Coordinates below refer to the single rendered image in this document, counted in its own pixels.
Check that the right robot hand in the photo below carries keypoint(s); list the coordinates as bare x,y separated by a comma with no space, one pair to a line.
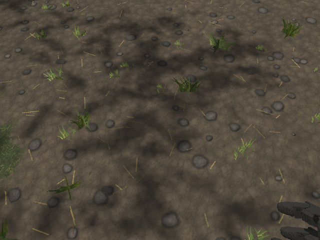
308,212

